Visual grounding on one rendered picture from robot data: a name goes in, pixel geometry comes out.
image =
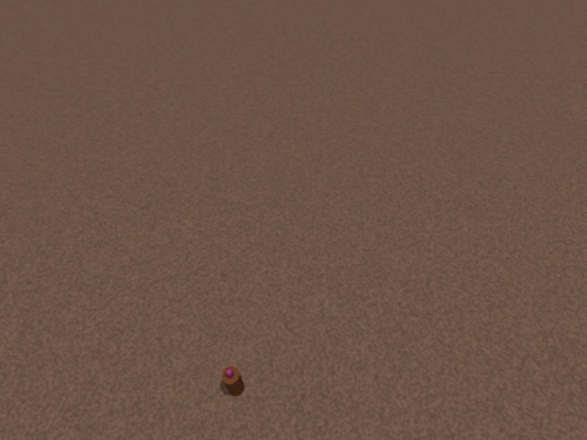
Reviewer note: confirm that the bottle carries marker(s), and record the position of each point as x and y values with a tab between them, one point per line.
233	381

